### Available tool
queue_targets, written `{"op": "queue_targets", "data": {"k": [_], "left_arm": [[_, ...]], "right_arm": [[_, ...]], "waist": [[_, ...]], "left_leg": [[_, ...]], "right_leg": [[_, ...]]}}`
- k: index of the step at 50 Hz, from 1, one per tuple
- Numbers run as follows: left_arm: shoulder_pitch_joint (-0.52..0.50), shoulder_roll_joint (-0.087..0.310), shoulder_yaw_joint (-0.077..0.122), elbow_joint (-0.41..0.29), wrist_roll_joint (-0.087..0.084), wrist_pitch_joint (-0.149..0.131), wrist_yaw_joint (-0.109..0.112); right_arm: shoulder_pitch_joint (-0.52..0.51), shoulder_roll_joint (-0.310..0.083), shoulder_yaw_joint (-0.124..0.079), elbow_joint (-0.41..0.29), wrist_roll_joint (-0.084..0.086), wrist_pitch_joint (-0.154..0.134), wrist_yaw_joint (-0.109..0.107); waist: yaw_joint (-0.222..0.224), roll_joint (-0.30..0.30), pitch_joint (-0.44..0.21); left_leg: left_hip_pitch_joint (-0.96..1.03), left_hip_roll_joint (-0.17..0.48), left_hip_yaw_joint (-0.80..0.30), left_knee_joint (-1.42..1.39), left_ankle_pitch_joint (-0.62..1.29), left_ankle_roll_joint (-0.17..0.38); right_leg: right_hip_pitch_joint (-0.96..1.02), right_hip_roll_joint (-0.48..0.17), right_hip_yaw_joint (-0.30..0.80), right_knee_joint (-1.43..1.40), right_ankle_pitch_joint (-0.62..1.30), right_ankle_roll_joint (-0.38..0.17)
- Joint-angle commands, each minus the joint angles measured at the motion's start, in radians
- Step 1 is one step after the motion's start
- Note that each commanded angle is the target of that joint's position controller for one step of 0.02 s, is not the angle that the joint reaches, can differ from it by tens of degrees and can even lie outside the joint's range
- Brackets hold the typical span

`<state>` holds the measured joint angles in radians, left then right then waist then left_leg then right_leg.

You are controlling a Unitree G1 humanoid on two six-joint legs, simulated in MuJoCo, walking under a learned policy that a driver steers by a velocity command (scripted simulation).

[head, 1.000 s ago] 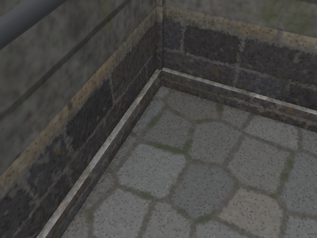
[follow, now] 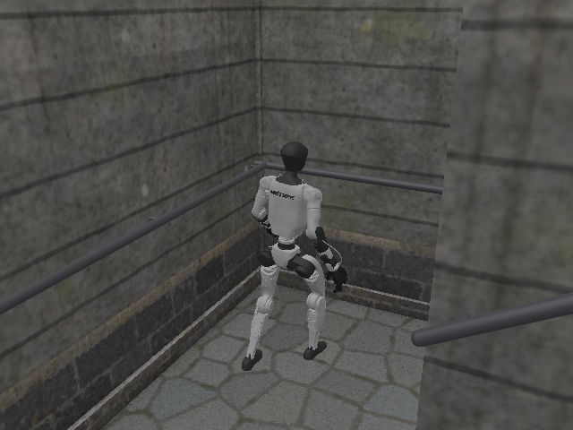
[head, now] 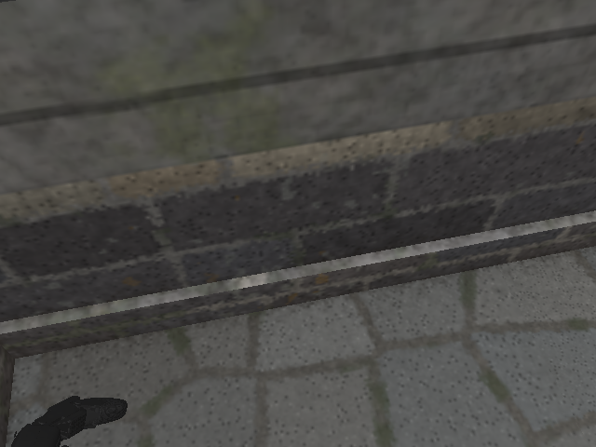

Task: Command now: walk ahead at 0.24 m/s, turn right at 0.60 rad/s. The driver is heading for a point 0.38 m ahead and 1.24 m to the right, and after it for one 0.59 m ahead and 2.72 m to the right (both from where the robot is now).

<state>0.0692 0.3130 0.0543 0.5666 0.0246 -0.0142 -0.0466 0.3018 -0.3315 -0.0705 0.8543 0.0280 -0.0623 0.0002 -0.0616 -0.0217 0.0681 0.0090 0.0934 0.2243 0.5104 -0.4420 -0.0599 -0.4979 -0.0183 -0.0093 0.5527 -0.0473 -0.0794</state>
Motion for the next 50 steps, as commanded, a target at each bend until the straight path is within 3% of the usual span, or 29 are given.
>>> {"op": "queue_targets", "data": {"k": [1,2,3,4,6,9,11,15,18,20,22,24,25,26,27,28,30,31,35,38,41,42,43,44,45,46,47,48,50], "left_arm": [[0.231,0.338,0.098,-0.043,-0.021,-0.009,0.038],[0.287,0.265,0.089,-0.045,-0.034,-0.037,0.03],[0.247,0.224,0.078,-0.03,-0.035,-0.051,0.025],[0.184,0.214,0.075,-0.031,-0.055,-0.048,0.031],[0.071,0.192,0.062,-0.044,-0.043,-0.027,0.044],[0.038,0.188,0.062,-0.031,-0.031,-0.025,0.065],[0.064,0.181,0.055,0.001,-0.039,-0.012,0.078],[0.036,0.187,0.052,0.009,-0.042,-0.014,0.082],[0.033,0.18,0.053,0.001,-0.034,0.006,0.091],[0.028,0.158,0.048,-0.006,-0.04,0.025,0.084],[-0.005,0.147,0.048,-0.044,-0.025,0.047,0.073],[-0.018,0.157,0.047,-0.058,-0.037,0.043,0.067],[0.01,0.135,0.043,-0.054,-0.062,0.037,0.066],[0.079,0.074,0.029,-0.047,-0.06,0.038,0.068],[0.127,0.111,0.04,-0.06,-0.06,0.028,0.071],[0.107,0.218,0.066,-0.057,-0.048,0.019,0.068],[0.085,0.174,0.066,-0.043,-0.052,0.045,0.073],[0.06,0.143,0.053,-0.054,-0.038,0.062,0.072],[-0.04,0.057,0.022,-0.117,-0.046,0.065,0.058],[0.001,0.086,0.04,-0.105,-0.041,0.057,0.037],[0.045,0.096,0.046,-0.067,-0.033,0.059,0.012],[0.065,0.11,0.054,-0.058,-0.032,0.062,0.015],[0.073,0.187,0.075,-0.06,-0.033,0.061,0.022],[0.082,0.276,0.098,-0.072,-0.023,0.065,0.027],[0.106,0.202,0.082,-0.071,-0.002,0.05,0.032],[0.106,0.187,0.069,-0.056,0.004,0.025,0.03],[0.063,0.169,0.064,-0.052,-0.016,0.015,0.031],[0.019,0.148,0.061,-0.052,-0.036,0.018,0.033],[-0.012,0.127,0.05,-0.053,-0.042,0.035,0.044]], "right_arm": [[0.091,-0.052,0.005,-0.124,-0.061,-0.029,-0.006],[0.064,-0.126,-0.001,-0.101,-0.05,-0.028,0.001],[-0.047,-0.123,0.001,-0.149,-0.019,-0.022,0.002],[-0.086,-0.118,0.006,-0.149,-0.026,-0.017,-0.009],[-0.062,-0.151,-0.003,-0.128,-0.062,0.009,-0.027],[-0.049,-0.113,0.006,-0.137,-0.065,0.043,-0.062],[-0.062,-0.096,0.01,-0.15,-0.055,0.055,-0.077],[-0.13,-0.111,-0.008,-0.174,-0.048,0.058,-0.087],[-0.208,-0.078,0.001,-0.185,-0.058,0.037,-0.075],[-0.186,-0.062,0.004,-0.185,-0.064,0.032,-0.046],[-0.163,-0.067,0.002,-0.178,-0.045,0.024,-0.021],[-0.115,-0.092,-0.005,-0.171,-0.041,0.005,-0.017],[-0.105,-0.096,-0.008,-0.161,-0.04,0.0,-0.016],[-0.122,-0.163,-0.015,-0.165,-0.066,0.0,-0.023],[-0.127,-0.209,-0.032,-0.157,-0.095,0.015,-0.031],[-0.117,-0.153,-0.026,-0.159,-0.07,0.02,-0.035],[-0.176,-0.104,-0.019,-0.158,-0.037,0.039,-0.062],[-0.195,-0.073,-0.008,-0.18,-0.023,0.056,-0.074],[-0.163,-0.104,-0.025,-0.182,-0.034,0.077,-0.082],[-0.129,-0.138,-0.043,-0.182,-0.028,0.066,-0.076],[-0.133,-0.142,-0.041,-0.206,-0.007,0.065,-0.062],[-0.087,-0.126,-0.04,-0.195,-0.012,0.06,-0.06],[-0.017,-0.082,-0.032,-0.201,-0.042,0.055,-0.053],[-0.084,-0.075,-0.019,-0.262,-0.058,0.055,-0.058],[-0.195,-0.098,-0.025,-0.273,-0.06,0.059,-0.063],[-0.182,-0.074,-0.021,-0.271,-0.042,0.067,-0.065],[-0.156,-0.054,-0.015,-0.261,-0.025,0.072,-0.065],[-0.14,-0.054,-0.012,-0.255,-0.028,0.079,-0.071],[-0.123,-0.054,-0.011,-0.257,-0.032,0.078,-0.073]], "waist": [[0.074,-0.313,-0.333],[0.143,-0.117,-0.516],[0.146,-0.071,-0.396],[0.114,-0.015,-0.297],[0.04,0.01,-0.212],[0.019,-0.022,-0.22],[0.024,-0.027,-0.242],[0.034,-0.082,-0.165],[0.071,-0.092,-0.145],[0.064,-0.122,-0.167],[0.065,-0.157,-0.178],[0.029,-0.14,-0.163],[0.021,-0.1,-0.151],[0.064,0.088,-0.19],[0.085,0.296,-0.163],[0.048,0.206,-0.176],[0.074,0.138,-0.102],[0.053,0.142,-0.077],[0.018,0.173,-0.104],[0.015,0.193,-0.144],[0.051,0.137,-0.124],[0.054,0.093,-0.119],[0.021,-0.136,-0.13],[0.063,-0.335,-0.162],[0.131,-0.214,-0.167],[0.113,-0.154,-0.194],[0.086,-0.113,-0.178],[0.077,-0.108,-0.179],[0.059,-0.119,-0.188]], "left_leg": [[-0.715,-0.116,-0.092,0.764,-0.246,-0.004],[-0.664,-0.089,-0.326,0.819,-0.238,0.005],[-0.73,-0.06,-0.33,0.8,-0.136,0.01],[-0.726,-0.027,-0.317,0.734,-0.055,-0.003],[-0.603,0.006,-0.327,0.629,0.043,-0.019],[-0.546,-0.045,-0.322,0.605,0.111,-0.05],[-0.55,-0.067,-0.338,0.568,0.112,-0.065],[-0.594,-0.085,-0.35,0.464,0.187,-0.082],[-0.554,-0.111,-0.335,0.301,0.217,-0.081],[-0.47,-0.126,-0.319,0.235,0.244,-0.06],[-0.396,-0.133,-0.312,0.149,0.214,-0.039],[-0.305,-0.106,-0.321,-0.042,0.304,0.003],[-0.218,-0.066,-0.338,-0.146,0.455,0.039],[-0.067,0.126,-0.482,-0.121,0.757,0.121],[-0.054,0.295,-0.666,-0.137,0.97,0.306],[-0.092,0.338,-0.666,-0.163,0.904,0.361],[-0.143,0.198,-0.485,-0.17,0.678,0.269],[-0.166,0.17,-0.429,-0.187,0.623,0.254],[-0.145,0.131,-0.319,-0.218,0.466,0.229],[-0.132,0.147,-0.287,-0.199,0.432,0.212],[-0.202,0.15,-0.254,-0.121,0.394,0.162],[-0.252,0.129,-0.214,-0.056,0.351,0.114],[-0.383,0.046,-0.104,0.118,0.189,0.036],[-0.547,-0.078,-0.098,0.27,-0.032,-0.022],[-0.633,-0.087,-0.234,0.485,-0.172,-0.028],[-0.673,-0.083,-0.291,0.584,-0.157,-0.012],[-0.685,-0.078,-0.304,0.605,-0.111,-0.016],[-0.709,-0.071,-0.324,0.598,-0.057,-0.021],[-0.645,-0.085,-0.319,0.588,0.005,-0.037]], "right_leg": [[0.861,-0.334,0.626,-0.056,0.648,-0.272],[0.848,-0.335,0.715,-0.113,0.453,-0.31],[0.793,-0.29,0.584,-0.141,0.363,-0.268],[0.648,-0.244,0.48,-0.171,0.342,-0.217],[0.417,-0.204,0.4,-0.224,0.395,-0.173],[0.308,-0.182,0.309,-0.2,0.662,-0.166],[0.323,-0.16,0.317,-0.197,0.558,-0.155],[0.293,-0.121,0.354,-0.212,0.223,-0.12],[0.304,-0.076,0.378,-0.195,0.042,-0.096],[0.286,-0.06,0.382,-0.164,0.07,-0.114],[0.315,-0.068,0.428,-0.117,0.211,-0.116],[0.355,-0.075,0.5,-0.064,0.235,-0.079],[0.314,-0.039,0.486,-0.016,0.127,-0.034],[0.194,0.052,0.372,0.165,-0.263,0.039],[0.021,0.172,0.249,0.387,-0.645,0.105],[-0.032,0.104,0.221,0.604,-0.598,0.154],[-0.072,0.044,0.17,0.662,-0.463,0.198],[-0.071,0.042,0.146,0.64,-0.425,0.212],[0.002,-0.027,0.068,0.397,-0.35,0.188],[0.117,-0.034,0.04,0.228,-0.318,0.176],[0.241,0.014,-0.017,0.008,-0.219,0.094],[0.311,0.019,0.017,-0.058,-0.152,0.064],[0.419,-0.078,0.185,-0.092,0.219,0.011],[0.418,-0.249,0.504,-0.177,0.234,-0.151],[0.459,-0.28,0.555,-0.201,0.257,-0.22],[0.476,-0.29,0.517,-0.18,0.302,-0.221],[0.465,-0.25,0.452,-0.148,0.328,-0.193],[0.487,-0.233,0.425,-0.128,0.336,-0.171],[0.42,-0.19,0.398,-0.128,0.318,-0.151]]}}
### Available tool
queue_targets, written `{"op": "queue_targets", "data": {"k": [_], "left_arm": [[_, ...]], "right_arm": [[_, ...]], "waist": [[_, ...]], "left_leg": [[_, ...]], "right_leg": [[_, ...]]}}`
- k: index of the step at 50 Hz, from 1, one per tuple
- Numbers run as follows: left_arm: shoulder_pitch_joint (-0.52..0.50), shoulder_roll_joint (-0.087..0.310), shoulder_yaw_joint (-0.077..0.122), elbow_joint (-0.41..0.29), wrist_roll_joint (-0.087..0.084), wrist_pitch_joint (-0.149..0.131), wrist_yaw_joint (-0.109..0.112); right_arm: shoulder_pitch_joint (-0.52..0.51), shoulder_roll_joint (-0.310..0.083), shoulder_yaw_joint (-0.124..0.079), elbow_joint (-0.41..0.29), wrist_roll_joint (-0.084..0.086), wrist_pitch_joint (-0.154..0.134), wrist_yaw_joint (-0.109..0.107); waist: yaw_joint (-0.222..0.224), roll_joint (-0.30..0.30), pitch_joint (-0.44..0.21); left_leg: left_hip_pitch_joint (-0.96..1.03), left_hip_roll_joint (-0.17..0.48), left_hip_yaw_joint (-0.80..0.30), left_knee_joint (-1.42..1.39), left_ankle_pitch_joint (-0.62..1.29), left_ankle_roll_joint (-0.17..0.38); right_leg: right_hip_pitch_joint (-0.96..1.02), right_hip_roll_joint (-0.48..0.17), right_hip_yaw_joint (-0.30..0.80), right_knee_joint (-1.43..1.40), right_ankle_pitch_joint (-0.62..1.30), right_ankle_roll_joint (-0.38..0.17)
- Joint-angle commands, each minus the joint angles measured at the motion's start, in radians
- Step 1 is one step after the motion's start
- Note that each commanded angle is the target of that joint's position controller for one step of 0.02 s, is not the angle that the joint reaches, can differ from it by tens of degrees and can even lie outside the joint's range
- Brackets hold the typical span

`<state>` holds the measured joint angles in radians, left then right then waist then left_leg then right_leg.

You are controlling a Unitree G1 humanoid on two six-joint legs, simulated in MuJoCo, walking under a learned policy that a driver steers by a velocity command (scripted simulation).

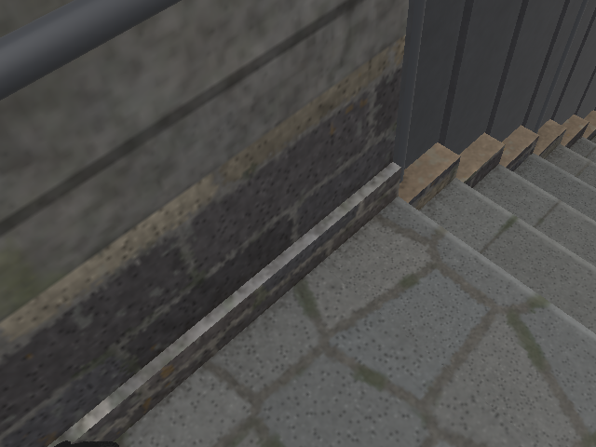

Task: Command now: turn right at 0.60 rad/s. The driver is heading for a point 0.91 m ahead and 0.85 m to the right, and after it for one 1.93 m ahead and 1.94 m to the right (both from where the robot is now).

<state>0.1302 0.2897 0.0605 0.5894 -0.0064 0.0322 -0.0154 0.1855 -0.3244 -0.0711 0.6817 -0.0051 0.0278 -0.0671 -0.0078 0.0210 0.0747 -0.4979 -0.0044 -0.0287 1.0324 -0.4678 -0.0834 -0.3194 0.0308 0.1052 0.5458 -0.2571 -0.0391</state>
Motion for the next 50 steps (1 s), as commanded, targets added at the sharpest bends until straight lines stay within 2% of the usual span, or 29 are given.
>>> {"op": "queue_targets", "data": {"k": [1,5,9,11,12,13,14,15,16,17,18,22,25,27,28,29,30,31,33,35,38,41,44,45,46,47,48,49,50], "left_arm": [[-0.079,0.147,0.041,-0.076,-0.007,-0.006,0.017],[-0.052,0.152,0.041,-0.061,-0.005,-0.006,0.028],[-0.078,0.208,0.075,-0.07,-0.008,-0.007,0.014],[-0.076,0.156,0.06,-0.065,-0.017,-0.006,0.006],[-0.045,0.116,0.05,-0.043,-0.018,-0.01,0.001],[0.002,0.044,0.031,-0.037,-0.017,-0.018,-0.004],[0.075,0.077,0.043,-0.036,-0.002,-0.037,-0.017],[-0.01,0.163,0.064,-0.088,0.004,-0.047,-0.018],[-0.063,0.162,0.058,-0.097,-0.016,-0.065,-0.016],[-0.097,0.169,0.061,-0.11,-0.018,-0.064,-0.015],[-0.105,0.168,0.06,-0.096,-0.016,-0.056,-0.019],[-0.147,0.009,0.002,-0.101,-0.009,-0.078,-0.034],[-0.055,0.042,0.012,-0.06,-0.004,-0.09,-0.049],[0.08,0.068,0.033,0.015,-0.018,-0.088,-0.044],[0.162,0.096,0.04,0.028,-0.023,-0.095,-0.043],[0.29,0.201,0.056,0.037,-0.011,-0.097,-0.027],[0.322,0.262,0.068,0.04,-0.021,-0.106,-0.027],[0.299,0.175,0.047,0.051,-0.025,-0.12,-0.023],[0.187,0.131,0.028,0.042,-0.003,-0.115,-0.021],[0.134,0.111,0.024,0.045,0.015,-0.116,-0.019],[0.122,0.133,0.034,0.06,0.008,-0.113,-0.007],[0.166,0.167,0.049,0.099,-0.008,-0.111,0.007],[0.212,0.167,0.053,0.124,-0.018,-0.105,0.004],[0.218,0.161,0.051,0.13,-0.021,-0.101,0.002],[0.202,0.17,0.052,0.122,-0.012,-0.099,0.01],[0.193,0.172,0.055,0.127,-0.02,-0.095,0.022],[0.234,0.162,0.038,0.138,0.124,-0.111,-0.036],[0.228,0.103,0.023,0.149,0.07,-0.109,-0.044],[0.417,0.014,0.006,0.138,0.07,-0.092,-0.064]], "right_arm": [[0.001,-0.057,-0.008,-0.083,0.002,-0.011,-0.002],[-0.002,-0.049,-0.004,-0.095,-0.013,-0.003,0.018],[0.062,-0.047,-0.004,-0.06,0.0,-0.023,0.041],[0.141,-0.042,-0.011,-0.019,-0.003,-0.041,0.048],[0.185,-0.049,-0.016,-0.007,-0.023,-0.046,0.049],[0.233,-0.112,-0.024,-0.007,-0.046,-0.051,0.047],[0.216,-0.178,-0.03,-0.033,-0.052,-0.055,0.036],[0.21,-0.222,-0.059,-0.017,-0.055,-0.081,0.034],[0.181,-0.165,-0.051,-0.008,-0.016,-0.084,0.034],[0.13,-0.122,-0.039,-0.005,0.001,-0.083,0.024],[0.127,-0.074,-0.02,-0.008,0.011,-0.076,0.013],[0.188,-0.099,-0.017,0.036,0.023,-0.079,-0.003],[0.206,-0.149,-0.034,0.029,0.037,-0.08,0.018],[0.215,-0.119,-0.021,0.023,0.039,-0.08,0.034],[0.22,-0.081,-0.006,0.026,0.025,-0.076,0.038],[0.213,0.012,0.021,-0.023,-0.018,-0.085,0.042],[0.226,-0.007,0.026,-0.068,0.014,-0.111,0.045],[0.148,-0.075,0.002,-0.057,0.034,-0.123,0.041],[0.084,-0.067,0.007,-0.03,0.02,-0.119,0.038],[0.114,-0.075,0.005,-0.008,-0.011,-0.106,0.048],[0.044,-0.055,0.017,-0.032,-0.033,-0.107,0.056],[-0.102,0.009,0.047,-0.062,-0.009,-0.123,0.067],[-0.152,-0.048,0.036,-0.06,0.014,-0.141,0.079],[-0.138,-0.075,0.027,-0.053,0.011,-0.147,0.08],[-0.157,-0.086,0.016,-0.047,-0.017,-0.146,0.091],[-0.128,-0.111,0.003,-0.047,-0.021,-0.148,0.09],[-0.056,-0.056,0.028,-0.032,-0.057,-0.119,0.089],[0.118,-0.105,0.002,-0.043,-0.042,-0.141,0.088],[0.391,-0.178,-0.003,-0.003,-0.096,-0.144,0.084]], "waist": [[0.003,-0.162,-0.198],[-0.004,-0.147,-0.17],[-0.024,-0.211,-0.176],[-0.06,-0.215,-0.174],[-0.083,-0.185,-0.165],[-0.071,0.045,-0.153],[-0.018,0.172,-0.138],[-0.043,0.223,-0.147],[-0.038,0.241,-0.143],[-0.036,0.287,-0.064],[-0.047,0.25,-0.014],[-0.046,0.135,0.013],[-0.013,0.181,-0.05],[0.045,0.111,-0.064],[0.097,0.003,-0.085],[0.113,-0.326,-0.168],[0.105,-0.448,-0.23],[0.109,-0.222,-0.136],[0.056,-0.055,-0.053],[0.008,-0.117,-0.061],[0.002,-0.074,-0.032],[0.059,-0.081,0.014],[0.068,-0.089,0.004],[0.062,-0.087,-0.005],[0.062,-0.07,0.031],[0.03,-0.084,-0.029],[0.01,-0.078,-0.232],[-0.123,0.012,-0.338],[-0.115,0.177,-0.572]], "left_leg": [[-0.12,0.0,-0.059,0.066,0.051,-0.02],[-0.066,-0.002,-0.045,-0.087,0.114,-0.023],[0.145,-0.014,0.019,-0.277,0.13,0.01],[0.32,-0.029,0.078,-0.448,0.281,0.035],[0.413,0.007,0.049,-0.532,0.286,0.063],[0.512,0.239,-0.197,-0.644,0.374,0.137],[0.513,0.427,-0.398,-0.615,0.705,0.268],[0.42,0.501,-0.558,-0.717,0.477,0.375],[0.38,0.376,-0.442,-0.816,-0.162,0.331],[0.335,0.328,-0.404,-0.865,-0.294,0.295],[0.297,0.294,-0.334,-0.892,-0.276,0.284],[0.283,0.23,-0.125,-0.879,0.041,0.221],[0.244,0.244,-0.078,-0.836,0.095,0.225],[0.172,0.224,-0.052,-0.699,0.092,0.208],[0.116,0.173,0.009,-0.461,0.232,0.176],[-0.125,0.083,0.092,-0.027,0.002,0.118],[-0.373,0.011,0.001,0.189,-0.091,0.122],[-0.468,0.073,-0.055,0.286,-0.016,0.137],[-0.406,0.148,-0.064,0.214,0.201,0.142],[-0.269,0.168,-0.059,0.096,0.283,0.115],[-0.172,0.122,0.0,-0.125,0.34,0.052],[-0.031,0.055,0.038,-0.413,0.441,0.013],[0.05,0.037,0.0,-0.495,0.468,0.018],[0.068,0.031,-0.005,-0.52,0.458,0.029],[0.03,-0.003,0.007,-0.561,0.48,0.05],[0.086,-0.032,0.011,-0.604,0.468,0.067],[0.26,-0.029,0.043,-0.506,0.445,0.129],[0.612,0.18,-0.156,-0.543,0.637,0.256],[1.118,0.501,-0.585,-0.506,0.972,0.464]], "right_leg": [[0.22,-0.23,0.283,-0.12,0.525,-0.196],[0.148,-0.181,0.304,-0.116,0.405,-0.191],[-0.018,-0.129,0.301,-0.152,0.097,-0.176],[-0.082,-0.069,0.253,-0.121,-0.035,-0.142],[-0.144,-0.009,0.203,-0.039,-0.098,-0.095],[-0.277,0.105,0.092,0.24,-0.263,-0.02],[-0.409,0.158,0.121,0.453,-0.45,0.012],[-0.455,0.092,0.144,0.585,-0.378,0.027],[-0.423,0.01,0.092,0.587,-0.269,0.01],[-0.441,0.005,0.033,0.606,-0.205,0.024],[-0.425,0.003,0.005,0.605,-0.181,0.041],[-0.217,-0.018,-0.094,0.265,-0.067,0.042],[0.04,0.006,-0.143,0.071,-0.071,0.038],[0.222,0.026,-0.158,-0.032,0.014,0.017],[0.332,-0.011,-0.08,-0.096,0.002,-0.014],[0.516,-0.251,0.284,-0.148,0.097,-0.081],[0.572,-0.396,0.683,-0.314,-0.118,-0.246],[0.554,-0.401,0.654,-0.337,-0.155,-0.26],[0.415,-0.305,0.359,-0.318,0.124,-0.198],[0.325,-0.222,0.204,-0.322,0.458,-0.156],[0.207,-0.169,0.11,-0.361,0.478,-0.189],[0.125,-0.145,0.103,-0.394,0.274,-0.193],[0.165,-0.176,0.166,-0.347,0.239,-0.179],[0.217,-0.183,0.188,-0.326,0.267,-0.169],[0.276,-0.208,0.221,-0.267,0.588,-0.138],[0.341,-0.179,0.211,-0.184,0.761,-0.114],[0.386,-0.227,0.188,-0.138,0.921,-0.127],[0.191,0.015,0.099,0.173,0.376,-0.011],[-0.15,0.184,0.16,0.414,-0.375,0.086]]}}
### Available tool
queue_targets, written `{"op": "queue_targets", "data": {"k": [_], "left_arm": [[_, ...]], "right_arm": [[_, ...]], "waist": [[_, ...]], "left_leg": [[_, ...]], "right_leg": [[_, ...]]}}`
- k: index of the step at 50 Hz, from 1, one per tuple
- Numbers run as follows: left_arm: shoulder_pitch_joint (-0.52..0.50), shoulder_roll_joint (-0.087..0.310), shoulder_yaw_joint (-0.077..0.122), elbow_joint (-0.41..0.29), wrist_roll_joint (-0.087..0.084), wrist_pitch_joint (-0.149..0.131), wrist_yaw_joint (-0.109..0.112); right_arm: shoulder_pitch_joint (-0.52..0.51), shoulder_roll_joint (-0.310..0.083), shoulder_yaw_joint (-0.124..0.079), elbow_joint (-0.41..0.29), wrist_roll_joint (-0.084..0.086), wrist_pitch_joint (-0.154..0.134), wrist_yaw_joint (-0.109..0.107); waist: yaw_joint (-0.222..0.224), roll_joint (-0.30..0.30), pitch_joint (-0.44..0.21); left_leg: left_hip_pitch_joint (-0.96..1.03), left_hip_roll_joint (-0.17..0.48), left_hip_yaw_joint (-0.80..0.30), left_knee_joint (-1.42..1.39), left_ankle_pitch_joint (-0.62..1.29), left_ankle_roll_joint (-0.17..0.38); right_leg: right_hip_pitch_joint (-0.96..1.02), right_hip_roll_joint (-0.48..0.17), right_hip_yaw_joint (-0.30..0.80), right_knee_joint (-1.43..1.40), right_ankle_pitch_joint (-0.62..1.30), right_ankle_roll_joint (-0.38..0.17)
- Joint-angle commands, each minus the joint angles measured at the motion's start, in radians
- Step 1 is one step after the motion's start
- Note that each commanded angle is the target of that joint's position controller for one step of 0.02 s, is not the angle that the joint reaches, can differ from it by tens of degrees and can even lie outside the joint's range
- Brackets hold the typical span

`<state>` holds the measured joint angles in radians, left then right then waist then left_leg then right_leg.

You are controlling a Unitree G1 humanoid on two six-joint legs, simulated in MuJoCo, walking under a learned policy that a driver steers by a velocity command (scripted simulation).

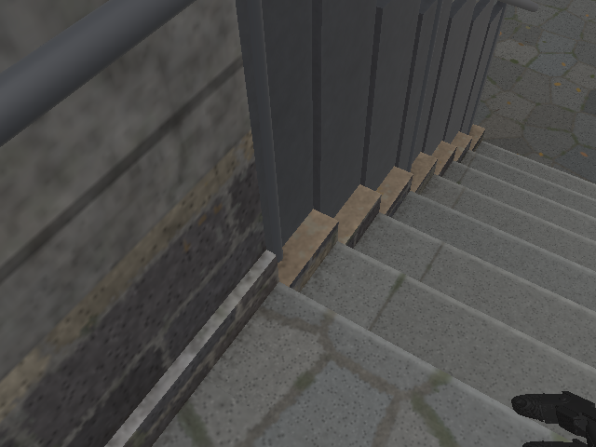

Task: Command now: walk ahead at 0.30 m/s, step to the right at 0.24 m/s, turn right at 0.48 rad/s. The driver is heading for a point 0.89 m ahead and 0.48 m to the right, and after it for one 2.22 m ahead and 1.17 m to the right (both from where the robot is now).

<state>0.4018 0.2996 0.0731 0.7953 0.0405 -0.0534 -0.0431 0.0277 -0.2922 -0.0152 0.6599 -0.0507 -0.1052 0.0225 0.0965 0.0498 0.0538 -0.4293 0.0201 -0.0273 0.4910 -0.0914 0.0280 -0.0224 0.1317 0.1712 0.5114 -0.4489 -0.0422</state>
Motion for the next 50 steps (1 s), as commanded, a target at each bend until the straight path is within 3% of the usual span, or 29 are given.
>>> {"op": "queue_targets", "data": {"k": [1,2,3,4,5,6,9,14,16,19,20,21,22,23,25,27,33,36,39,40,41,42,43,44,45,46,47,48,50], "left_arm": [[0.124,-0.011,-0.006,-0.092,0.012,-0.001,-0.065],[-0.042,0.055,0.018,-0.105,0.001,0.001,-0.059],[-0.087,0.078,0.021,-0.108,0.008,0.006,-0.041],[-0.117,0.032,0.006,-0.096,0.023,-0.018,-0.022],[-0.105,-0.007,-0.01,-0.092,0.046,-0.023,-0.014],[-0.064,-0.027,-0.015,-0.074,0.053,-0.026,-0.019],[-0.028,0.003,-0.02,-0.036,0.011,-0.01,-0.039],[-0.148,-0.006,-0.045,-0.093,0.005,-0.035,0.005],[-0.168,-0.003,-0.046,-0.081,0.006,-0.048,0.004],[-0.1,0.075,-0.007,-0.034,-0.014,-0.085,0.003],[0.026,0.122,0.018,-0.007,-0.015,-0.104,0.005],[0.169,0.235,0.039,0.01,-0.015,-0.105,0.026],[0.237,0.267,0.03,-0.011,-0.006,-0.103,0.02],[0.218,0.18,0.026,0.024,0.01,-0.109,0.01],[0.107,0.057,-0.022,0.008,-0.003,-0.088,0.003],[-0.034,-0.005,-0.058,-0.021,0.022,-0.066,-0.005],[0.058,0.1,-0.027,0.037,0.038,-0.061,-0.032],[0.126,0.127,-0.005,0.063,0.049,-0.043,-0.047],[0.092,0.08,-0.009,0.067,0.037,-0.031,-0.056],[-0.004,0.089,-0.015,0.01,0.074,-0.037,-0.048],[-0.131,0.058,-0.034,-0.051,0.074,-0.048,-0.037],[-0.135,0.106,-0.016,-0.059,0.001,-0.069,-0.037],[-0.064,0.08,-0.028,-0.044,0.009,-0.077,-0.044],[0.062,-0.028,-0.054,-0.034,0.018,-0.09,-0.039],[0.173,-0.038,-0.054,-0.019,0.027,-0.097,-0.042],[0.069,0.066,-0.026,-0.037,0.021,-0.088,-0.042],[-0.04,0.077,-0.029,-0.038,0.031,-0.071,-0.026],[-0.069,0.038,-0.045,-0.023,0.062,-0.047,-0.017],[-0.141,-0.031,-0.076,-0.048,0.083,-0.015,-0.018]], "right_arm": [[0.623,-0.158,-0.036,0.079,-0.039,-0.027,0.008],[0.432,-0.124,-0.035,0.061,-0.005,-0.039,0.011],[0.242,-0.063,-0.018,0.021,0.024,-0.036,0.013],[0.145,0.038,0.002,-0.019,0.041,-0.028,-0.007],[0.088,0.032,0.005,-0.03,0.03,-0.019,-0.017],[0.043,0.002,-0.016,-0.05,0.012,-0.009,-0.028],[0.069,-0.093,-0.065,-0.043,-0.011,-0.033,-0.019],[0.122,-0.039,-0.053,-0.001,-0.015,-0.034,-0.017],[0.143,-0.082,-0.064,0.008,-0.009,-0.015,-0.01],[0.157,-0.049,-0.046,0.036,-0.028,0.011,-0.023],[0.132,-0.015,-0.033,0.043,-0.058,0.002,-0.031],[0.164,0.11,-0.002,-0.007,-0.081,-0.007,-0.019],[0.206,0.105,0.009,-0.051,-0.045,-0.031,0.028],[0.057,0.023,-0.008,-0.017,-0.015,-0.038,0.025],[0.07,-0.035,-0.024,0.003,-0.032,-0.038,-0.026],[0.074,0.008,0.0,0.012,-0.028,-0.031,-0.038],[-0.05,0.06,0.029,0.003,0.012,0.006,-0.017],[-0.111,0.057,0.028,-0.009,-0.002,0.015,0.014],[-0.157,0.021,0.023,-0.015,-0.014,0.019,0.018],[0.001,0.003,0.022,0.015,-0.037,0.001,0.017],[0.185,-0.045,-0.006,0.087,-0.053,-0.006,-0.002],[0.184,-0.092,-0.029,0.075,-0.016,-0.004,-0.018],[0.307,-0.113,-0.033,0.108,-0.001,-0.009,-0.033],[0.469,-0.136,-0.024,0.147,0.009,-0.02,-0.031],[0.536,-0.111,0.001,0.141,0.006,-0.028,0.008],[0.412,-0.098,-0.012,0.125,-0.004,-0.03,0.028],[0.275,-0.008,0.01,0.11,0.014,-0.029,0.03],[0.206,0.088,0.047,0.094,0.03,-0.029,0.017],[0.173,0.075,0.043,0.118,0.02,-0.027,-0.023]], "waist": [[-0.187,0.173,-0.513],[-0.152,0.051,-0.211],[-0.119,0.073,-0.146],[-0.109,0.128,-0.104],[-0.056,0.108,-0.047],[-0.036,0.059,-0.036],[-0.061,0.075,-0.058],[-0.089,0.078,-0.044],[-0.101,0.041,-0.023],[-0.057,0.006,-0.041],[0.022,-0.061,-0.076],[0.002,-0.304,-0.247],[0.03,-0.372,-0.318],[0.077,-0.222,-0.055],[-0.015,-0.137,-0.105],[-0.108,-0.093,-0.076],[-0.061,-0.098,-0.069],[-0.046,-0.118,-0.068],[-0.048,-0.115,-0.059],[-0.115,-0.145,-0.108],[-0.226,-0.118,-0.12],[-0.247,-0.036,-0.114],[-0.259,0.005,-0.204],[-0.218,0.156,-0.376],[-0.167,0.179,-0.475],[-0.159,0.052,-0.23],[-0.139,-0.052,-0.14],[-0.114,-0.077,-0.17],[-0.091,-0.026,-0.104]], "left_leg": [[1.08,0.57,-0.829,-0.077,0.373,0.4],[0.805,0.488,-0.648,-0.114,0.166,0.287],[0.586,0.395,-0.404,-0.145,0.012,0.206],[0.384,0.231,-0.165,-0.245,-0.152,0.195],[0.195,0.231,-0.141,-0.328,-0.142,0.199],[0.09,0.229,-0.091,-0.368,-0.102,0.209],[0.051,0.253,-0.004,-0.386,-0.275,0.169],[0.285,0.338,-0.015,-0.342,-0.239,0.181],[0.295,0.326,0.047,-0.298,-0.261,0.165],[0.199,0.295,0.124,-0.164,-0.355,0.12],[0.108,0.205,0.214,0.082,-0.216,0.07],[-0.106,0.036,0.277,0.481,-0.38,-0.027],[-0.397,-0.068,0.021,0.673,-0.502,-0.027],[-0.582,-0.014,-0.084,0.745,-0.391,0.004],[-0.498,0.043,-0.089,0.814,-0.28,0.006],[-0.366,0.079,-0.085,0.766,-0.157,-0.012],[-0.245,0.033,0.02,0.284,0.101,-0.095],[-0.162,-0.022,0.056,0.247,0.189,-0.074],[-0.07,-0.03,0.055,0.188,0.18,-0.048],[0.14,-0.044,0.07,0.397,0.216,-0.039],[0.319,-0.069,0.104,0.45,0.052,-0.03],[0.393,-0.093,0.105,0.152,-0.07,0.0],[0.59,0.015,0.006,0.124,0.093,0.092],[0.834,0.256,-0.238,0.145,0.615,0.35],[0.884,0.448,-0.575,0.018,0.683,0.527],[0.655,0.48,-0.64,-0.078,0.355,0.467],[0.429,0.454,-0.501,-0.118,0.184,0.391],[0.312,0.383,-0.383,-0.158,0.182,0.345],[0.155,0.297,-0.201,-0.243,0.192,0.283]], "right_leg": [[-0.697,0.046,0.192,0.71,-0.204,0.131],[-0.822,-0.03,0.153,0.845,-0.088,0.152],[-0.788,-0.11,0.076,0.864,-0.008,0.154],[-0.697,-0.185,-0.048,0.707,0.038,0.079],[-0.558,-0.206,-0.068,0.644,0.007,0.067],[-0.45,-0.195,-0.136,0.62,-0.022,0.084],[-0.379,-0.209,-0.193,0.479,0.08,0.123],[-0.513,-0.23,-0.143,0.262,0.216,0.037],[-0.486,-0.201,-0.204,0.178,0.284,0.024],[-0.237,-0.112,-0.245,0.114,0.307,-0.052],[-0.053,-0.119,-0.169,0.071,0.319,-0.099],[0.246,-0.291,0.24,-0.025,0.542,-0.285],[0.445,-0.453,0.721,-0.24,0.311,-0.372],[0.311,-0.399,0.56,-0.212,0.156,-0.251],[0.1,-0.36,0.445,-0.175,0.169,-0.241],[-0.116,-0.352,0.324,-0.204,0.336,-0.218],[-0.182,-0.256,0.119,-0.213,0.805,-0.223],[-0.221,-0.231,0.142,-0.184,0.841,-0.193],[-0.246,-0.239,0.184,-0.169,0.761,-0.198],[-0.363,-0.223,0.146,-0.088,0.828,-0.174],[-0.509,-0.203,0.14,0.035,0.958,-0.143],[-0.525,-0.145,0.16,0.103,0.931,-0.125],[-0.513,-0.1,0.153,0.327,0.869,-0.067],[-0.639,0.024,0.06,0.762,0.162,0.026],[-0.817,0.03,0.008,1.077,-0.222,0.049],[-0.96,-0.057,0.018,1.199,-0.111,0.057],[-0.933,-0.155,0.009,1.131,0.011,0.044],[-0.828,-0.208,0.003,1.026,0.077,0.045],[-0.686,-0.272,-0.024,0.821,0.034,0.075]]}}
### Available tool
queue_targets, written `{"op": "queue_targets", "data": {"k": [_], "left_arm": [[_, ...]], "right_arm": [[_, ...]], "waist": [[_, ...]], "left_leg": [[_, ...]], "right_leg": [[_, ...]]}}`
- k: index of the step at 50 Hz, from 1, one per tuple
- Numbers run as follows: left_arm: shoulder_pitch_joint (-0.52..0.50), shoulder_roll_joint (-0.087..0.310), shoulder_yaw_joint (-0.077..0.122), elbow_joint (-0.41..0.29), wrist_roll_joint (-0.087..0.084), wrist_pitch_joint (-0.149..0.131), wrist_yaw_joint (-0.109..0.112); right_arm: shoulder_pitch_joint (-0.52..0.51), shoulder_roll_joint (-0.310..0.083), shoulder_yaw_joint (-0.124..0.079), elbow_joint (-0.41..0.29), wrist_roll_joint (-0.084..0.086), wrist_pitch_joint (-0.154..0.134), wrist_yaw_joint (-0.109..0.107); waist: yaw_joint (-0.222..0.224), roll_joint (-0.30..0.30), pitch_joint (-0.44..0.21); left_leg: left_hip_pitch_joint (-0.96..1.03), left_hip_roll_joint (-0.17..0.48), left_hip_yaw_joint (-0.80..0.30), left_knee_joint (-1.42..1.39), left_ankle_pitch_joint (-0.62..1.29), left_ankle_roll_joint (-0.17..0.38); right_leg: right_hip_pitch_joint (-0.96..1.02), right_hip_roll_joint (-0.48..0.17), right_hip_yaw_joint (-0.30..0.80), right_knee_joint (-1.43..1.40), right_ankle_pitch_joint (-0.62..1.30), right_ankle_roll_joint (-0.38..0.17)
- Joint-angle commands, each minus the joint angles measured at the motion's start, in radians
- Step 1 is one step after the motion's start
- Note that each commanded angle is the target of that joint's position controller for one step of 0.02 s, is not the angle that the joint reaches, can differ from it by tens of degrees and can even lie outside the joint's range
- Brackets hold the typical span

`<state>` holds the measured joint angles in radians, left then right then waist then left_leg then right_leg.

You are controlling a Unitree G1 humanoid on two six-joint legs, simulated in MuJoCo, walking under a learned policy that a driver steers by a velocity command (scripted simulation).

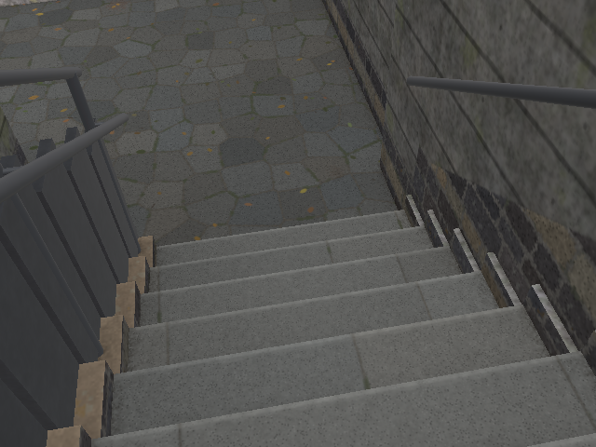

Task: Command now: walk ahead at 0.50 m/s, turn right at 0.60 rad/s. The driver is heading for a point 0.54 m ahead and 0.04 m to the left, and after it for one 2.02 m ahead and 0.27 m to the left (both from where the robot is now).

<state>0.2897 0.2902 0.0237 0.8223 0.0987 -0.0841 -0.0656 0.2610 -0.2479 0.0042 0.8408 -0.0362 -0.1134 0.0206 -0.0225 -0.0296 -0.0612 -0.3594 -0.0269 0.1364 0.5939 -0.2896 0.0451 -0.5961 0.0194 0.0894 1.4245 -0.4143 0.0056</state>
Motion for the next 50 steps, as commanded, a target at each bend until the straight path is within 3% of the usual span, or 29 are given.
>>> {"op": "queue_targets", "data": {"k": [1,5,6,7,10,11,12,13,14,15,18,22,27,28,31,33,34,35,36,37,38,39,40,41,43,44,47,48,50], "left_arm": [[-0.046,-0.037,-0.034,-0.084,0.02,0.023,0.001],[-0.099,-0.024,-0.041,-0.123,0.002,0.049,-0.04],[-0.056,0.008,0.012,-0.077,-0.12,0.109,0.011],[0.004,0.045,0.022,-0.038,-0.123,0.129,0.033],[0.134,0.041,0.042,0.043,-0.085,0.135,0.057],[0.307,0.03,0.049,0.105,-0.07,0.126,0.065],[0.374,0.087,0.065,0.135,-0.062,0.112,0.073],[0.253,0.154,0.061,0.124,-0.096,0.097,0.072],[0.242,0.161,0.06,0.09,-0.12,0.083,0.07],[0.233,0.197,0.075,0.104,-0.103,0.076,0.071],[0.011,0.128,0.059,0.056,-0.034,0.035,0.061],[-0.043,0.07,0.042,0.099,-0.093,-0.035,0.081],[0.077,0.053,0.04,0.132,-0.057,-0.024,0.101],[0.119,-0.087,-0.052,0.119,0.05,-0.041,0.063],[0.243,0.037,-0.038,0.167,-0.009,-0.024,0.039],[0.124,0.182,-0.005,0.157,0.009,0.005,0.004],[0.255,0.076,-0.011,0.17,0.03,0.002,-0.035],[0.237,-0.008,-0.033,0.111,0.009,-0.004,-0.062],[0.004,0.068,-0.019,0.001,-0.034,-0.029,-0.05],[-0.031,0.079,-0.018,-0.075,-0.076,-0.047,-0.03],[-0.035,0.067,-0.022,-0.068,-0.068,-0.039,-0.002],[-0.031,0.03,-0.041,-0.046,-0.016,-0.029,0.031],[-0.04,0.006,-0.055,-0.018,0.008,-0.008,0.039],[-0.054,0.0,-0.048,-0.011,0.022,0.013,0.035],[-0.048,-0.092,-0.082,-0.003,0.012,0.042,-0.004],[0.03,-0.062,-0.079,0.01,0.013,0.039,-0.015],[-0.323,-0.026,-0.08,-0.082,0.043,0.026,0.006],[-0.362,-0.026,-0.092,-0.072,0.034,0.02,0.003],[-0.294,-0.082,-0.1,-0.125,-0.001,0.03,0.003]], "right_arm": [[-0.07,-0.013,0.003,-0.053,0.008,-0.022,-0.031],[0.034,-0.164,-0.061,-0.012,-0.034,-0.026,-0.042],[0.113,-0.202,-0.075,0.05,0.031,-0.012,-0.007],[0.091,-0.158,-0.066,0.025,0.032,0.002,0.01],[0.058,-0.155,-0.072,0.031,0.028,0.03,-0.005],[0.029,-0.183,-0.085,0.043,0.022,0.041,-0.013],[-0.04,-0.207,-0.1,0.02,0.013,0.06,-0.02],[0.056,-0.094,-0.077,-0.028,-0.001,0.075,-0.03],[0.122,-0.09,-0.073,-0.025,0.007,0.083,-0.048],[0.084,-0.082,-0.071,-0.042,0.009,0.091,-0.053],[0.045,-0.125,-0.102,-0.016,0.023,0.127,-0.056],[0.009,-0.083,-0.104,-0.024,0.016,0.143,-0.01],[-0.101,-0.054,-0.076,-0.053,0.027,0.154,0.009],[-0.053,-0.018,-0.029,-0.021,-0.123,0.109,0.04],[0.046,-0.058,-0.051,0.013,-0.097,0.073,0.036],[0.377,-0.122,-0.092,0.112,-0.046,0.06,0.033],[0.575,-0.233,-0.123,0.17,-0.057,0.071,0.042],[0.569,-0.292,-0.127,0.154,-0.05,0.063,0.059],[0.502,-0.278,-0.132,0.136,-0.065,0.04,0.061],[0.371,-0.265,-0.126,0.108,-0.044,0.022,0.07],[0.314,-0.13,-0.078,0.146,-0.06,0.015,0.072],[0.193,0.057,-0.012,0.132,-0.085,0.001,0.067],[0.053,0.088,0.014,0.089,-0.097,-0.001,0.06],[0.011,0.105,0.025,0.068,-0.059,-0.005,0.045],[0.147,-0.029,0.007,0.133,-0.063,-0.013,0.041],[0.207,-0.113,-0.012,0.125,-0.065,-0.027,0.039],[0.595,0.022,0.009,0.249,-0.031,-0.048,-0.033],[0.496,0.077,0.025,0.174,-0.014,-0.031,-0.046],[0.344,-0.035,0.014,0.132,-0.086,0.005,0.017]], "waist": [[0.027,0.068,0.03],[-0.035,0.041,0.059],[0.055,0.067,0.101],[0.061,0.053,0.051],[0.151,0.138,-0.008],[0.254,0.086,-0.043],[0.304,-0.097,0.029],[0.122,-0.282,0.08],[0.1,-0.131,0.05],[0.095,-0.092,0.053],[0.0,0.023,0.179],[-0.057,0.003,0.124],[0.028,-0.049,0.192],[0.054,0.05,0.312],[0.054,0.056,0.216],[-0.132,0.153,0.127],[-0.134,0.391,-0.068],[-0.111,0.251,-0.229],[-0.166,0.055,-0.068],[-0.131,0.107,0.008],[-0.073,0.045,0.109],[0.015,-0.109,0.138],[0.062,-0.012,0.205],[0.041,0.014,0.168],[0.054,0.072,0.123],[0.065,0.03,0.091],[-0.191,0.064,0.097],[-0.205,-0.019,0.071],[-0.076,0.116,0.093]], "left_leg": [[0.058,0.309,-0.284,-0.381,0.352,0.247],[0.017,0.249,-0.078,-0.408,0.291,0.199],[-0.064,0.318,-0.087,-0.332,0.398,0.151],[-0.079,0.281,-0.012,-0.276,0.379,0.123],[-0.112,0.23,0.098,0.045,0.622,0.044],[-0.201,0.209,0.118,0.323,0.669,0.019],[-0.37,0.134,0.069,0.694,0.131,0.0],[-0.537,0.077,-0.034,0.842,-0.329,0.001],[-0.535,0.104,-0.134,0.816,-0.342,-0.003],[-0.495,0.118,-0.169,0.767,-0.362,-0.025],[-0.38,0.099,-0.276,0.595,0.047,-0.029],[-0.06,0.012,-0.199,0.249,0.697,-0.008],[-0.027,0.001,-0.134,0.107,0.744,-0.002],[-0.125,0.166,-0.234,-0.058,0.689,-0.002],[0.077,0.118,-0.118,-0.162,0.524,-0.015],[0.419,0.035,-0.004,-0.344,0.557,0.029],[0.764,0.121,-0.154,-0.011,0.955,0.227],[0.991,0.255,-0.443,0.059,1.126,0.366],[0.924,0.299,-0.53,0.008,1.038,0.35],[0.812,0.442,-0.757,-0.067,0.521,0.425],[0.565,0.448,-0.824,-0.095,0.26,0.414],[0.308,0.369,-0.617,-0.139,0.26,0.295],[-0.035,0.278,-0.558,-0.201,0.225,0.302],[-0.274,0.172,-0.418,-0.219,0.151,0.308],[-0.491,0.095,-0.425,-0.12,0.162,0.287],[-0.492,0.063,-0.396,-0.035,0.294,0.274],[0.448,0.117,-0.684,0.269,0.073,0.275],[0.292,0.044,-0.572,0.308,-0.085,0.216],[-0.481,-0.022,-0.481,0.186,-0.187,0.201]], "right_leg": [[-0.08,-0.175,0.027,-0.19,-0.052,0.034],[0.073,-0.157,-0.132,-0.454,0.105,0.015],[0.187,-0.136,-0.053,-0.436,0.398,-0.044],[0.266,-0.073,-0.126,-0.43,0.452,-0.069],[0.544,0.036,-0.265,-0.486,0.29,-0.087],[0.739,0.08,-0.262,-0.598,0.257,-0.11],[0.8,0.003,-0.122,-0.847,0.385,-0.159],[0.731,-0.207,0.203,-0.857,0.746,-0.219],[0.69,-0.316,0.308,-0.946,0.806,-0.287],[0.53,-0.381,0.44,-1.047,0.434,-0.354],[0.217,-0.282,0.272,-1.013,0.108,-0.307],[-0.001,-0.156,0.025,-0.909,-0.132,-0.165],[0.096,-0.194,-0.047,-0.692,-0.132,-0.135],[0.118,-0.256,-0.029,-0.635,-0.161,-0.139],[0.22,-0.265,0.027,-0.454,-0.015,-0.179],[0.188,-0.151,-0.075,0.022,0.146,-0.129],[-0.075,0.022,-0.163,0.59,-0.249,-0.051],[-0.351,0.073,-0.056,0.725,-0.369,-0.006],[-0.592,0.049,-0.041,0.628,-0.309,0.024],[-0.815,-0.006,0.051,0.643,-0.237,0.036],[-0.846,-0.091,0.111,0.579,-0.113,-0.005],[-0.7,-0.204,0.175,0.119,0.229,-0.031],[-0.474,-0.249,0.128,-0.083,0.352,-0.048],[-0.173,-0.225,0.028,-0.375,0.538,-0.04],[0.087,-0.151,-0.086,-0.222,0.611,-0.011],[0.16,-0.091,-0.158,-0.199,0.544,-0.002],[-0.715,-0.125,0.054,-0.618,0.64,0.055],[-0.522,-0.137,0.038,-0.947,0.916,0.034],[0.291,-0.063,-0.138,-0.768,0.997,-0.017]]}}
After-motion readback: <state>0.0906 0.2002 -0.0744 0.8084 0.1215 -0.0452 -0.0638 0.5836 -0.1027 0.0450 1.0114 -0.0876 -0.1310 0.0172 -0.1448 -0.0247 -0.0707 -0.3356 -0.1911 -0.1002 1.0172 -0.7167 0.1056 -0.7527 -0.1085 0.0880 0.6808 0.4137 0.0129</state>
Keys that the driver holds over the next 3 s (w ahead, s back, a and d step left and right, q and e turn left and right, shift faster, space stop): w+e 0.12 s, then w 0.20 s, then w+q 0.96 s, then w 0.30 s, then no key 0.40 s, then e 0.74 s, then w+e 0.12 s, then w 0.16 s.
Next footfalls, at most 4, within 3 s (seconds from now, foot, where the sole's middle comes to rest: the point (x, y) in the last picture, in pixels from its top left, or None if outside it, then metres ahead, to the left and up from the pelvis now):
0.22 right None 0.14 -0.14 -0.76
0.66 left None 0.36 0.04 -0.94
1.12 right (360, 442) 0.68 -0.13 -1.12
1.78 left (239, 390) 0.94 0.25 -1.30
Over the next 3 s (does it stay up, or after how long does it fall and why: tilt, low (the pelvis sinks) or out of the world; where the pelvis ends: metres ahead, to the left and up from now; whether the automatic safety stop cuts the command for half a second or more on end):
stays up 0.98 0.14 -0.54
